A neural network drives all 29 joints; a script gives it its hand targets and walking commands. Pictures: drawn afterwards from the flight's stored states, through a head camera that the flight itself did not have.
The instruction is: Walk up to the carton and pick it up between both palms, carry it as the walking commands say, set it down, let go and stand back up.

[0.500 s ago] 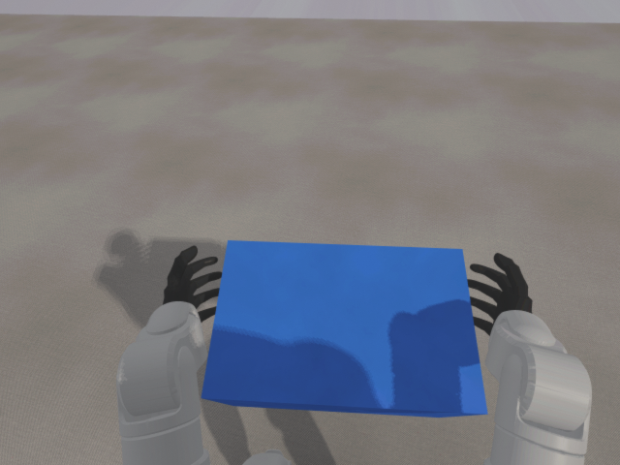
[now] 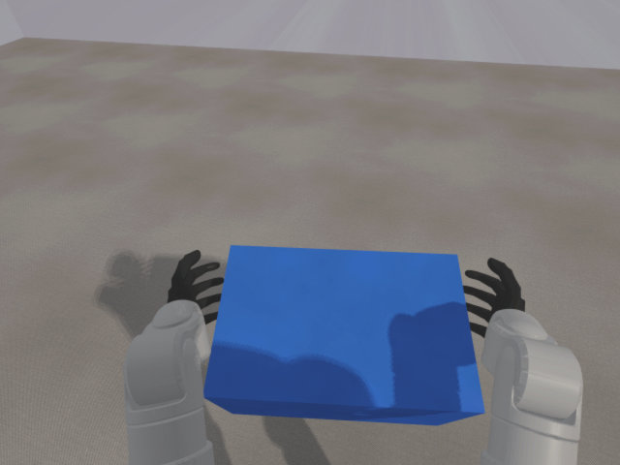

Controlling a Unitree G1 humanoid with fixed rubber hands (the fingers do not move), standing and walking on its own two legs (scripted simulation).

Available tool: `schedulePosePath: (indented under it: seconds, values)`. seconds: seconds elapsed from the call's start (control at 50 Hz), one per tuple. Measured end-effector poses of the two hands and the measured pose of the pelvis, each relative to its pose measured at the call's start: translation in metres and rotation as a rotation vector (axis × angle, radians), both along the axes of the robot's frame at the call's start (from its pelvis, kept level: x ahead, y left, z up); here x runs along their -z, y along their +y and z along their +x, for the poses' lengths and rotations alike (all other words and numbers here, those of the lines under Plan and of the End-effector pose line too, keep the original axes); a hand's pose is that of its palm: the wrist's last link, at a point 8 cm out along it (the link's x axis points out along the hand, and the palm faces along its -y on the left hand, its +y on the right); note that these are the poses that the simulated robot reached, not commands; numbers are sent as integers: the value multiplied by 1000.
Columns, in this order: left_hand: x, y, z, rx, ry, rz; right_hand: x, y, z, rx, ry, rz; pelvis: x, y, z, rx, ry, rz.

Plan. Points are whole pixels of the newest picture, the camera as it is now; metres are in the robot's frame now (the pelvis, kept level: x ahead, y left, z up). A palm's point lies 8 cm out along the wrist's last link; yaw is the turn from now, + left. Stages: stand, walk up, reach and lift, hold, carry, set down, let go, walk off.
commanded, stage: carry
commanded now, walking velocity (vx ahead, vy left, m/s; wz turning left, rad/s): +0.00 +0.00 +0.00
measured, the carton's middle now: (338, 339) +0.29 +0.00 +0.02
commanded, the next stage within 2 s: none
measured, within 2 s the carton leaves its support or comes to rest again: neither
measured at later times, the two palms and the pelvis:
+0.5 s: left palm (208, 325) +0.26 +0.16 +0.10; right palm (522, 333) +0.26 -0.21 +0.10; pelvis +0.02 -0.03 +0.00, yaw +0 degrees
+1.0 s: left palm (253, 318) +0.27 +0.11 +0.09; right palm (568, 335) +0.26 -0.26 +0.10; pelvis +0.03 -0.07 -0.01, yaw -1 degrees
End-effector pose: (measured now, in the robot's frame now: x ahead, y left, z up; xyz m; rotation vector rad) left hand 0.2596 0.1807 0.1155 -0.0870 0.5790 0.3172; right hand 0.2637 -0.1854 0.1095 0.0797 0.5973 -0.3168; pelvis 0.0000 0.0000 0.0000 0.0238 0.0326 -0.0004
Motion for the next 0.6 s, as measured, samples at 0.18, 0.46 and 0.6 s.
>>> schedulePosePath:
  seconds: [0.18,0.46,0.6]
  values:
    - [-3,-14,10,33,8,18,0,-14,1,12,8,7,-2,-3,-2,0,4,-2]
    - [15,-18,-1,8,22,-3,10,-18,-3,-17,18,6,1,-21,16,-3,12,-18]
    - [24,-40,1,21,42,0,20,-41,-3,-7,35,-1,6,-41,25,2,14,-31]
